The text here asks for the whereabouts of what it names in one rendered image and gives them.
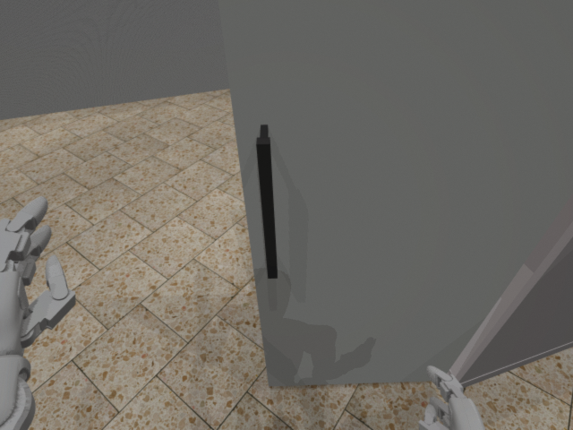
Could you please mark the handle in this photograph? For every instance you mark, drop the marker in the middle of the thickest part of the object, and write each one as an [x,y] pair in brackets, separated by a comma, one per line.
[267,204]

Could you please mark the robot right hand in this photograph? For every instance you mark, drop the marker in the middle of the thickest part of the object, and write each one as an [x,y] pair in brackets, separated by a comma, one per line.
[460,414]

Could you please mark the fridge door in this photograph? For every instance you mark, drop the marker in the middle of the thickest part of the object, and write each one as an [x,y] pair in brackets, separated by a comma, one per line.
[420,149]

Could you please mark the robot left forearm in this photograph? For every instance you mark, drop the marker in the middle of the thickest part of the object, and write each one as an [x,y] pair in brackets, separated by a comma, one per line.
[17,404]

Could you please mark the robot left hand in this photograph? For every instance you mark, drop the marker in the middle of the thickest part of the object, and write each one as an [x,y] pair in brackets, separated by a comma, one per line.
[19,249]

